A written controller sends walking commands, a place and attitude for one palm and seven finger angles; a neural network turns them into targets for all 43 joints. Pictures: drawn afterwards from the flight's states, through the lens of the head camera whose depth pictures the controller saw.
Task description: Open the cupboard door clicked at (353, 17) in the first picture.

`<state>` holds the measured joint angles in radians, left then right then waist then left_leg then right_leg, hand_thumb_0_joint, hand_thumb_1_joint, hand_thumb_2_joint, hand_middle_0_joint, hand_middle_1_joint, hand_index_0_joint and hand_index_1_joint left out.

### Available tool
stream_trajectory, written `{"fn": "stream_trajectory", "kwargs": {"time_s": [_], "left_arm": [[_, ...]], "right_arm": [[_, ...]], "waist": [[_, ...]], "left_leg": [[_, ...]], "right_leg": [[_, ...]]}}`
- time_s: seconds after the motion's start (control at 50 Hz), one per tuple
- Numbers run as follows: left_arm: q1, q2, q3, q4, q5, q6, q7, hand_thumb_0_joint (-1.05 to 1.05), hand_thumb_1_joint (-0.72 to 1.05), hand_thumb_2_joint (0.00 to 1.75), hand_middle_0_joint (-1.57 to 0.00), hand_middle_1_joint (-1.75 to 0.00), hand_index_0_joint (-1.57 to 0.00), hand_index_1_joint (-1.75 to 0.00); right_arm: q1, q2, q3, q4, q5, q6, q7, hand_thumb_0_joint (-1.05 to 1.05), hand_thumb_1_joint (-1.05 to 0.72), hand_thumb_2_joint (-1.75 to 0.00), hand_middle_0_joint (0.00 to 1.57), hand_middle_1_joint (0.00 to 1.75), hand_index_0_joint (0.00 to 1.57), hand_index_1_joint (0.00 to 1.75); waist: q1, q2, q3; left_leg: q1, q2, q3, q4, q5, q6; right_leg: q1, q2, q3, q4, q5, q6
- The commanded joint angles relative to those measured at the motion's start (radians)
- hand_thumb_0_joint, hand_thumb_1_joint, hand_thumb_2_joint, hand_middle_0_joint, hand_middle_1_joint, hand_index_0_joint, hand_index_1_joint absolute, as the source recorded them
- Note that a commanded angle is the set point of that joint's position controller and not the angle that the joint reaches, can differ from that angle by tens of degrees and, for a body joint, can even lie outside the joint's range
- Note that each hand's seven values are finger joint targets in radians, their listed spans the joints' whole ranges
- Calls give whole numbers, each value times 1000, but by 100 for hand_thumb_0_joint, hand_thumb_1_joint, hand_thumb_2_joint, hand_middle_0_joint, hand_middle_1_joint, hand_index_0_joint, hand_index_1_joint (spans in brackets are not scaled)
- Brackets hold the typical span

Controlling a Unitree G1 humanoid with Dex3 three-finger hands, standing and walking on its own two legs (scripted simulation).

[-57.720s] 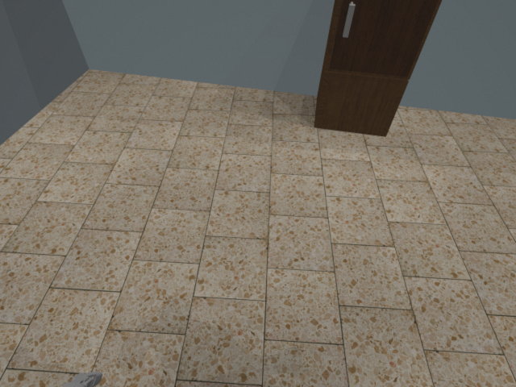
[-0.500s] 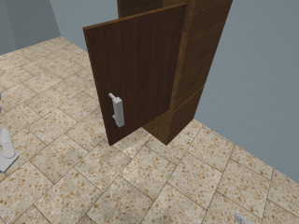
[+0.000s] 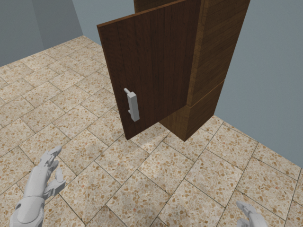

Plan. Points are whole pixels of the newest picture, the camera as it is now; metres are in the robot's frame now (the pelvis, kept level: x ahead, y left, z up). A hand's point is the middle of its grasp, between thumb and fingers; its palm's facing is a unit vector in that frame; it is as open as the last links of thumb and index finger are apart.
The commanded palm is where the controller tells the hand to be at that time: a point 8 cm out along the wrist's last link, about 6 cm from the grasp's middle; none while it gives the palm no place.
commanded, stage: let the arm hang, fingers relaxed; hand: left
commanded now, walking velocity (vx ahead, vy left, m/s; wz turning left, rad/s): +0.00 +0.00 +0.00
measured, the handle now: (130, 104) +0.59 +0.14 -0.07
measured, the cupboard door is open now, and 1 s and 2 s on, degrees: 83 83 83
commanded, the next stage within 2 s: look to check the result in 0.98 s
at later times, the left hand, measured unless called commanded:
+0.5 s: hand out of the picture -0.07 +0.20 -0.16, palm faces +0.03 -0.97 -0.23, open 7.3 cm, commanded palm none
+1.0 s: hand out of the picture +0.00 +0.18 -0.16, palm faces +0.04 -0.98 -0.18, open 7.3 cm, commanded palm none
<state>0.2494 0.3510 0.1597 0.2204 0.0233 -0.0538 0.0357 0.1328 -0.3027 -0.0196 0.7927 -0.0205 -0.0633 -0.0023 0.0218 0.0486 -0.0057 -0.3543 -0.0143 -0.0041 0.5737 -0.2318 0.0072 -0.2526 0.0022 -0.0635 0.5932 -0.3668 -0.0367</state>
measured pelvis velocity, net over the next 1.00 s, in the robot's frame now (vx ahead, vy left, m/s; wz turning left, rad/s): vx -0.01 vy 0.01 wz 0.00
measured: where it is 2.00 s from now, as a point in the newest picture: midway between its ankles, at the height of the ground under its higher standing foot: outside the picture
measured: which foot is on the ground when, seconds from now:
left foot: down 0.00-1.00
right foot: down 0.00-1.00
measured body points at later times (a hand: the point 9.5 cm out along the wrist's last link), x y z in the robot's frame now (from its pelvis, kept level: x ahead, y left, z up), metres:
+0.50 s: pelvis -0.02 +0.01 +0.01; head +0.00 +0.00 +0.46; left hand -0.07 +0.25 -0.14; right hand -0.04 -0.21 -0.15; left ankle +0.04 +0.12 -0.73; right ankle -0.02 -0.09 -0.73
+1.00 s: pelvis -0.01 +0.01 +0.01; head +0.00 +0.01 +0.46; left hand +0.00 +0.23 -0.15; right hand -0.01 -0.21 -0.15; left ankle +0.04 +0.12 -0.73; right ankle -0.02 -0.09 -0.73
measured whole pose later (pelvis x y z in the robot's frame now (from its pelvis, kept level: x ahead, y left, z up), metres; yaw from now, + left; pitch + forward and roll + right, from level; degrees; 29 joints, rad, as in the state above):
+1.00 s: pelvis -0.01 +0.01 +0.01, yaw +0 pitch -2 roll +0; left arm 0.26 0.14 0.02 1.14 0.01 -0.01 0.03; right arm 0.27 -0.13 -0.01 1.14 -0.03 0.00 -0.03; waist -0.01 0.00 0.04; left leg -0.24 -0.01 0.00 0.42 -0.15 0.01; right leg -0.14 0.01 -0.06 0.43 -0.26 -0.03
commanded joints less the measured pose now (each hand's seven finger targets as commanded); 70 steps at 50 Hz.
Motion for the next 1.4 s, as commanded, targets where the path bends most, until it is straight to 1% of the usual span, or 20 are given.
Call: {"fn": "stream_trajectory", "kwargs": {"time_s": [0.0, 0.02, 0.04, 0.08, 0.1, 0.14, 0.16, 0.18, 0.22, 0.24, 0.28, 0.44, 0.48, 0.6, 0.84, 0.86, 0.88, 0.98, 1.2, 1.38], "left_arm": [[4, 78, -72, 288, 7, 26, -32, 0, 90, 90, -20, -30, -20, -30], [-28, 74, -86, 356, 3, 31, -28, 0, 90, 90, -20, -30, -20, -30], [-45, 65, -98, 413, 0, 37, -23, 0, 90, 90, -20, -30, -20, -30], [-53, 38, -117, 521, -5, 50, -17, 0, 90, 90, -20, -30, -20, -30], [-42, 26, -125, 572, -8, 55, -15, 0, 90, 90, -20, -30, -20, -30], [-19, 10, -130, 664, -11, 56, -17, 0, 90, 90, -20, -30, -20, -30], [-10, 12, -128, 698, -10, 54, -16, 0, 90, 90, -20, -30, -20, -30], [1, -18, -118, 724, -9, 53, -15, 0, 90, 90, -20, -30, -20, -30], [7, -22, -125, 775, -12, 52, -16, 0, 90, 90, -20, -30, -20, -30], [15, -21, -127, 797, -14, 51, -16, 0, 90, 90, -20, -30, -20, -30], [22, -31, -131, 833, -14, 49, -16, 0, 90, 90, -20, -30, -20, -30], [83, -66, -138, 906, -16, 55, -8, 0, 90, 90, -20, -30, -20, -30], [99, -68, -136, 912, -15, 55, -7, 0, 90, 90, -20, -30, -20, -30], [116, -91, -133, 916, -13, 55, -2, 0, 90, 90, -20, -30, -20, -30], [101, -111, -130, 906, -14, 47, 1, 0, 90, 90, -20, -30, -20, -30], [104, -107, -130, 906, -14, 45, 1, 0, 90, 90, -20, -30, -20, -30], [98, -108, -130, 906, -14, 44, 1, 0, 90, 90, -20, -30, -20, -30], [86, -94, -129, 904, -15, 36, 1, 0, 90, 90, -20, -30, -20, -30], [63, -69, -130, 908, -16, 36, -2, 0, 90, 90, -20, -30, -20, -30], [37, -34, -125, 903, -15, 30, -3, 0, 90, 90, -20, -30, -20, -30]], "right_arm": [[-7, -103, -30, -41, -2, 20, -4, 0, -90, -90, 20, 30, 20, 30], [0, -100, -26, -13, -4, 33, -5, 0, -90, -90, 20, 30, 20, 30], [-3, -89, -20, 11, -6, 44, -6, 0, -90, -90, 20, 30, 20, 30], [-10, -64, -4, 54, -8, 57, -9, 0, -90, -90, 20, 30, 20, 30], [-14, -50, 5, 77, -7, 62, -11, 0, -90, -90, 20, 30, 20, 30], [-11, -35, 9, 123, -4, 69, -16, 0, -90, -90, 20, 30, 20, 30], [7, -36, 9, 142, -2, 70, -19, 0, -90, -90, 20, 30, 20, 30], [21, -20, 3, 160, -7, 72, -22, 0, -90, -90, 20, 30, 20, 30], [52, -8, 5, 198, -5, 76, -25, 0, -90, -90, 20, 30, 20, 30], [68, -3, 5, 215, -4, 76, -26, 0, -90, -90, 20, 30, 20, 30], [100, -5, -1, 241, -1, 76, -29, 0, -90, -90, 20, 30, 20, 30], [189, 36, -3, 310, 0, 79, -34, 0, -90, -90, 20, 30, 20, 30], [196, 42, -3, 316, -1, 77, -34, 0, -90, -90, 20, 30, 20, 30], [220, 67, -3, 331, -4, 73, -34, 0, -90, -90, 20, 30, 20, 30], [208, 86, 0, 332, -3, 60, -37, 0, -90, -90, 20, 30, 20, 30], [207, 82, -1, 329, 0, 60, -37, 0, -90, -90, 20, 30, 20, 30], [204, 83, -2, 330, -1, 58, -37, 0, -90, -90, 20, 30, 20, 30], [191, 66, -4, 329, 1, 55, -38, 0, -90, -90, 20, 30, 20, 30], [147, 29, -3, 329, 1, 56, -38, 0, -90, -90, 20, 30, 20, 30], [109, -6, -5, 324, 3, 50, -38, 0, -90, -90, 20, 30, 20, 30]], "waist": [[-20, -237, -118], [-29, -214, -114], [-32, -156, -99], [-28, 3, -70], [-21, 44, -41], [-20, 94, 0], [-22, 72, 5], [-22, 102, 8], [-27, 119, 25], [-27, 99, 20], [-31, 13, 33], [-32, -53, 103], [-28, -51, 93], [-25, -43, 113], [-23, -7, 106], [-21, -28, 107], [-24, -18, 99], [-29, -41, 68], [-28, -29, 81], [-26, -45, 42]], "left_leg": [[65, 79, -68, -29, 261, 30], [98, 73, -62, -42, 241, 21], [124, 77, -65, -67, 244, 19], [133, 102, -95, -134, 256, 25], [110, 108, -106, -164, 205, 28], [105, 98, -103, -193, 90, 21], [115, 99, -101, -192, 82, 17], [117, 98, -98, -196, 45, 17], [113, 95, -100, -212, -6, 16], [114, 95, -103, -216, -13, 16], [134, 103, -100, -216, -9, 18], [117, 101, -97, -240, -57, 27], [116, 102, -101, -246, -64, 30], [86, 97, -103, -260, -77, 31], [104, 99, -102, -258, 16, 30], [108, 99, -97, -250, 30, 30], [113, 98, -94, -248, 46, 29], [164, 103, -80, -221, 136, 27], [183, 108, -85, -236, 134, 28], [217, 115, -81, -228, 213, 28]], "right_leg": [[109, -161, 149, -119, 483, -36], [90, -169, 147, -125, 475, -45], [77, -160, 140, -135, 433, -39], [84, -119, 119, -156, 289, -10], [95, -107, 119, -184, 218, -2], [80, -104, 131, -241, 120, -9], [82, -102, 130, -263, 112, -11], [77, -109, 132, -282, 93, -16], [69, -107, 132, -300, 61, -24], [73, -107, 131, -306, 55, -25], [56, -108, 120, -320, 42, -24], [-2, -99, 106, -315, -30, -22], [3, -97, 104, -304, -29, -22], [1, -93, 101, -281, -23, -18], [32, -98, 92, -264, 87, -13], [33, -96, 92, -269, 91, -13], [39, -102, 95, -272, 103, -13], [54, -108, 96, -278, 159, -13], [65, -106, 102, -294, 162, -13], [104, -116, 100, -298, 248, -12]]}}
